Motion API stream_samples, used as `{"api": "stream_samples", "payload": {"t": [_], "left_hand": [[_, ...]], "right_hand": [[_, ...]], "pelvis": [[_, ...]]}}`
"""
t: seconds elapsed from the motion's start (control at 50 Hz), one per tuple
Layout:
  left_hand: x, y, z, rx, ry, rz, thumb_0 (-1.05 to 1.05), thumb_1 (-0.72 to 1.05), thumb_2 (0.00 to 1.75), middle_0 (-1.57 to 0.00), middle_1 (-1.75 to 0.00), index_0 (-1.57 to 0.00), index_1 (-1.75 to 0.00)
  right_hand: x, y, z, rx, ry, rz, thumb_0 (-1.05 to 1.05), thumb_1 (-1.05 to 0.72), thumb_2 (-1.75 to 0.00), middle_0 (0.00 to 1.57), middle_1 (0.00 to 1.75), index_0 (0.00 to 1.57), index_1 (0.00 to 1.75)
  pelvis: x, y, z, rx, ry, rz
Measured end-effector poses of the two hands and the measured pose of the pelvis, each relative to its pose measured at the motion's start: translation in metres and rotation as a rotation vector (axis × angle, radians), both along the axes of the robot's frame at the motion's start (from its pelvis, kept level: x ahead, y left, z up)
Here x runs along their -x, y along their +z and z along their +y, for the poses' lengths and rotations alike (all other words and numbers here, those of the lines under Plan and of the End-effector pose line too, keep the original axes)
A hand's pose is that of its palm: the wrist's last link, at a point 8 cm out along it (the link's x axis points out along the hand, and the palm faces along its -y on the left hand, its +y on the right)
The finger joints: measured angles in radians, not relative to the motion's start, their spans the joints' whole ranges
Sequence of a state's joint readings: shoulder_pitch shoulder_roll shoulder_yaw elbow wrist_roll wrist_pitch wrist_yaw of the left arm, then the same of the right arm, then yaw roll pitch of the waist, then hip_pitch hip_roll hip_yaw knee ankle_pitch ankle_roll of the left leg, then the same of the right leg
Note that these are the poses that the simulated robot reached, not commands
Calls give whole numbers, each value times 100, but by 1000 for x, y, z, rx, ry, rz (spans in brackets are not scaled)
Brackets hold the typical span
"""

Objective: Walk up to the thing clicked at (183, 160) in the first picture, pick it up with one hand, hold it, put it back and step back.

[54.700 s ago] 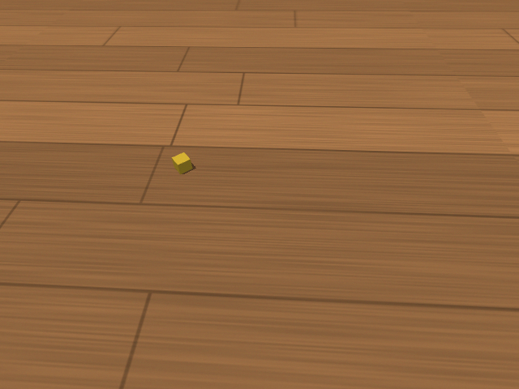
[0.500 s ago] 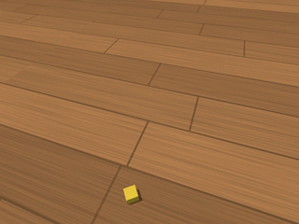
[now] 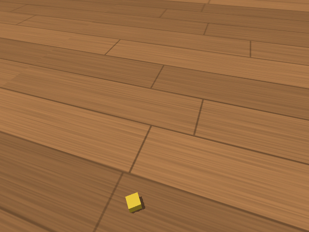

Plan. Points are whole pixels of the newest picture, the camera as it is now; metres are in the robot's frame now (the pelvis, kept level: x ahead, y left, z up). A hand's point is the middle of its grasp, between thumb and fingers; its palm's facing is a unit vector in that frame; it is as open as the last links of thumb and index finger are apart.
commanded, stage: stand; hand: left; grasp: from above
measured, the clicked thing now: (133, 202) +0.47 +0.16 -0.75
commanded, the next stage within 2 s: step back in 0.78 s
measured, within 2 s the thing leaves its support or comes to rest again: neither
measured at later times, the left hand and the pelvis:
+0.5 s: hand out of the picture +0.08 +0.24 -0.16, palm faces +0.00 -0.94 -0.34, open 7.4 cm; pelvis +0.01 -0.01 +0.00, yaw +0 degrees
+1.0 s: hand out of the picture +0.08 +0.28 -0.17, palm faces -0.01 -0.93 -0.38, open 7.4 cm; pelvis -0.03 +0.02 -0.02, yaw +0 degrees
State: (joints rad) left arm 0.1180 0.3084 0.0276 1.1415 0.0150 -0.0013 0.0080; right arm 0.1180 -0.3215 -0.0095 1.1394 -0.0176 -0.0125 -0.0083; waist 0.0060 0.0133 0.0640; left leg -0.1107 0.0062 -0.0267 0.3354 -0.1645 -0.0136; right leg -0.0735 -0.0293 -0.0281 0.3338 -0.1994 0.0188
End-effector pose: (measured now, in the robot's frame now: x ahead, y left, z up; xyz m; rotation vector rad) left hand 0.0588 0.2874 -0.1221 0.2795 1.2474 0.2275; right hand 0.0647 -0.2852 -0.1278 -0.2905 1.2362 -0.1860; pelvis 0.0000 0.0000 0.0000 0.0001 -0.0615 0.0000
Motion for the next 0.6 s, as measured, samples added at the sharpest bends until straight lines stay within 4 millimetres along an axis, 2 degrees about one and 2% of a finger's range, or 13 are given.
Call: {"api": "stream_samples", "payload": {"t": [0.6], "left_hand": [[-15,3,-2,-9,-23,-12,1,90,89,-20,-30,-21,-30]], "right_hand": [[-10,3,-10,7,5,-2,0,-91,-90,20,30,21,30]], "pelvis": [[-7,1,-6,-1,-2,11]]}}
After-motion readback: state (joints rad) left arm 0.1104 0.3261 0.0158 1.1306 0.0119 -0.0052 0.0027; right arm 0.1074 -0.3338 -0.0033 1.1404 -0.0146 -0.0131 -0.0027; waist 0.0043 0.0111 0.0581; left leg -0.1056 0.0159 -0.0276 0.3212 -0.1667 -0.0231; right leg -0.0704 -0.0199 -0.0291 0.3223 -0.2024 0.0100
